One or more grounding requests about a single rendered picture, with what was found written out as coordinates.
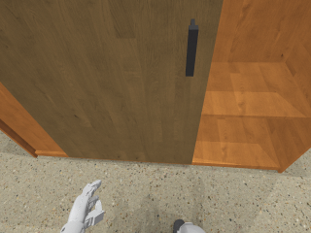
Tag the left robot forearm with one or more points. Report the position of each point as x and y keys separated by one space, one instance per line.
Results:
x=73 y=227

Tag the robot left hand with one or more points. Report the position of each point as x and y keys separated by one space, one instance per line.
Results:
x=82 y=208

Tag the wardrobe door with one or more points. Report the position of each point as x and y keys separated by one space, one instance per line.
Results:
x=15 y=116
x=106 y=79

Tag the handle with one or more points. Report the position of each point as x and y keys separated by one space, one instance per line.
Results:
x=191 y=48

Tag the robot right shin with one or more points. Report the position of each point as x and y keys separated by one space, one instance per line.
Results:
x=187 y=223

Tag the robot right foot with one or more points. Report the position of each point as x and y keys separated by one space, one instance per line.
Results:
x=177 y=224

